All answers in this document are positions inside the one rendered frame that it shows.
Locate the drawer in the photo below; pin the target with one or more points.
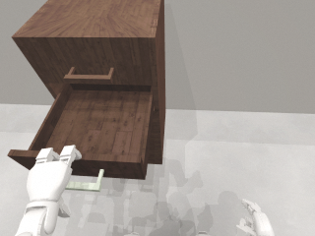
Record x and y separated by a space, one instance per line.
110 125

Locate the left robot hand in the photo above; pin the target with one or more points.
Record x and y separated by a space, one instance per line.
50 176

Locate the robot right shin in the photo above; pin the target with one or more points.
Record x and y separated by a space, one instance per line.
202 232

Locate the right robot hand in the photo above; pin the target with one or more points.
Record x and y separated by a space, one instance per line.
259 225

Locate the robot left forearm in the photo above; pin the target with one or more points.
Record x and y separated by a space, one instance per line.
39 219

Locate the handle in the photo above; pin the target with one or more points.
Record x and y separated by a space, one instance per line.
86 186
88 79

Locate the cabinet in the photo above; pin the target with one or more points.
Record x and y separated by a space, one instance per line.
124 39

